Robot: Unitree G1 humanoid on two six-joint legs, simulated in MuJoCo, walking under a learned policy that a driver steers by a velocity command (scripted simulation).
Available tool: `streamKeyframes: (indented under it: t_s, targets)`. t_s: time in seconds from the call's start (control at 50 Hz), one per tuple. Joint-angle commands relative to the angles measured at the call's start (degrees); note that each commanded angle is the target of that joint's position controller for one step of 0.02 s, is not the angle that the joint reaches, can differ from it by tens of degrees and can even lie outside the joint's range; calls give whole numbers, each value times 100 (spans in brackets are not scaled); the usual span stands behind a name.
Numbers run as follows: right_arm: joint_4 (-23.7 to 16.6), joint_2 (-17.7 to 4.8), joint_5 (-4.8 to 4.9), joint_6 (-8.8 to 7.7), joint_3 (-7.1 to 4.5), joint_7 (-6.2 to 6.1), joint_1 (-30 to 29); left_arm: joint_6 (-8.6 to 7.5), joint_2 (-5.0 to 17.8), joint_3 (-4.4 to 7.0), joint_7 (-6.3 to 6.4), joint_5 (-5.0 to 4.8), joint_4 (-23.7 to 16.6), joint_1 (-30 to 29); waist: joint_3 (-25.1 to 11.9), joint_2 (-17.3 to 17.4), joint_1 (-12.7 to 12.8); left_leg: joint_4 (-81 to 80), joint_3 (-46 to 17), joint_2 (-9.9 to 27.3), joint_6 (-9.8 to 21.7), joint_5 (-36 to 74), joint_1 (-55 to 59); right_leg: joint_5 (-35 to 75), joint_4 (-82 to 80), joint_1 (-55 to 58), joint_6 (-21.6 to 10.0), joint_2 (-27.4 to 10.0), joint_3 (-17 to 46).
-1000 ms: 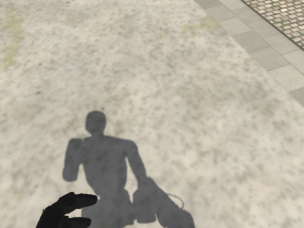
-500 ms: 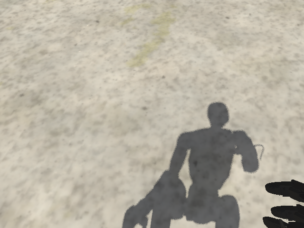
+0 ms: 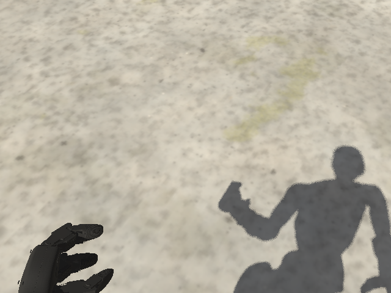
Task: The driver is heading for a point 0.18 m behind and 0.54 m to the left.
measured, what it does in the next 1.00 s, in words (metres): walks ahead, turning left: left foot, then right foot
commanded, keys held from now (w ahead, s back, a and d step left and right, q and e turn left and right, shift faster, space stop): shift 0.30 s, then q+shift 0.38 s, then w+q+shift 0.32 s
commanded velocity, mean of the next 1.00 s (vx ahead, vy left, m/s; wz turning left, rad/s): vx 0.23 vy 0.00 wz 0.58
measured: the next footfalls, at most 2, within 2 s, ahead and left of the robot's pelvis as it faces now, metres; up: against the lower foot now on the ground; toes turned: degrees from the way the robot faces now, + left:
left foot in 0.40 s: +0.16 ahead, +0.09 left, +0.00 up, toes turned +4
right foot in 0.72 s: +0.19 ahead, -0.14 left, +0.00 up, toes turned +25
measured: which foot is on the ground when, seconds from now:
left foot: down 0.00-0.00, up 0.02-0.38, down 0.40-0.72, up 0.74-1.00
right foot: down 0.00-0.44, up 0.46-0.70, down 0.72-1.00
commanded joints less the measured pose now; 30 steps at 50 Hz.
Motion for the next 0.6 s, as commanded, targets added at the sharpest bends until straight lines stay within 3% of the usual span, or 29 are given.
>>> streamKeyframes:
  t_s: [0.02,0.04,0.06,0.08,0.1,0.14,0.16,0.2,0.24,0.28,0.32,0.38,0.4,0.42,0.44,0.46,0.48,0.5,0.54,0.56,0.6]
  targets:
    - [-549,99,-214,-25,62,31,63,-86,1085,371,-18,206,200,2120,-2344,-740,982,3993,118,-47,-753,-576,-2347,4533,783,5023,-1024,-1748,1419]
    - [-443,-179,3,-47,110,138,1160,-56,1057,377,-126,189,289,2298,-3522,-1659,697,5377,-328,-105,-830,-1215,-3201,3235,526,5950,-2055,-2907,3872]
    - [-283,-610,51,72,29,153,861,24,921,405,-124,122,52,1773,-3300,-781,877,5786,-352,309,-958,-619,-3313,1282,99,5386,-2046,-2663,3823]
    - [-506,-777,37,173,-30,120,-12,125,641,315,-86,80,-38,1226,-2358,-173,874,5531,101,529,-1017,-175,-3440,267,-194,4361,-1814,-2227,3011]
    - [-630,-755,-30,255,-42,67,-516,203,428,194,-66,47,2,872,-1532,293,717,5199,383,699,-1043,42,-3396,-107,-426,3261,-1593,-1842,2374]
    - [-709,-504,-56,343,-18,50,-564,245,387,148,-89,99,178,648,-854,5,389,4228,604,973,-978,249,-2849,-168,-782,1928,-1354,-1265,1556]
    - [-668,-293,-64,344,30,44,-463,234,320,138,-126,100,257,564,-799,-147,296,3523,738,1045,-969,251,-2544,148,-852,1623,-1272,-1033,1114]
    - [-663,-4,-143,281,132,6,-568,221,386,185,-147,91,421,536,-1013,-309,295,2285,987,1089,-1026,222,-2022,1365,-819,1496,-1375,-939,656]
    - [-653,11,-184,273,164,0,-742,274,516,249,-120,48,571,652,-1398,-415,390,1581,985,1182,-1022,754,-1643,1340,-756,1720,-1493,-1093,664]
    - [-642,-199,-147,354,106,18,-902,378,610,276,-90,0,604,641,-1431,-451,454,1139,998,1213,-934,1143,-1364,-392,-929,1596,-1483,-1192,793]
    - [-693,-353,-150,431,44,56,-1134,502,751,308,-46,-39,569,444,-1040,-527,436,689,1204,1137,-759,1422,-1223,-2601,-1158,1204,-1360,-1165,822]
    - [-875,-510,-180,424,-38,99,-1478,643,888,382,126,-63,630,589,-616,-542,528,332,1403,1109,-376,1363,-1416,-3475,-1131,1170,-1155,-1267,798]
    - [-921,-515,-181,409,-55,109,-1478,678,851,387,179,-76,672,700,-590,-435,522,114,1294,1184,-214,1458,-1440,-3432,-977,1254,-1043,-1266,723]
    - [-976,-622,-207,394,-87,106,-1468,698,780,389,220,-61,706,884,-559,-42,579,-279,888,1428,13,1816,-1446,-3296,-574,1238,-846,-1094,467]
    - [-894,-996,-176,398,-223,81,-1368,713,669,397,252,25,589,874,-497,1015,723,-860,-88,1840,417,1635,-1744,-3355,89,1124,-445,-381,-431]
    - [-986,-1058,-127,360,-280,51,-1335,699,640,410,266,55,487,337,-204,1364,451,-1490,-1028,2237,780,1591,-1691,-3097,1137,641,-146,314,-838]
    - [-987,-1099,-186,279,-295,3,-1161,677,546,408,247,47,327,11,-296,1692,267,-1745,-1726,2568,1066,2017,-1355,-3729,2245,48,-81,508,-431]
    - [-1025,-986,-233,179,-280,-27,-1210,681,538,441,206,-4,386,195,-473,1458,399,-1660,-1712,2587,1143,2636,-1147,-4111,3156,-233,-32,519,-16]
    - [-1199,-828,-87,115,-281,-34,-1654,682,563,473,159,-26,496,550,-811,888,680,-1227,-1207,2268,767,3572,-812,-3813,3380,-326,21,359,218]
    - [-1238,-788,-17,162,-286,-35,-1748,660,495,454,159,-19,460,463,-918,804,696,-1105,-1039,2093,610,3831,-725,-3662,2989,-220,81,344,167]
    - [-1268,-819,1,297,-341,-52,-1693,607,290,383,104,-58,342,200,-1089,923,622,-906,-973,1811,486,4094,-664,-3427,2150,189,194,471,60]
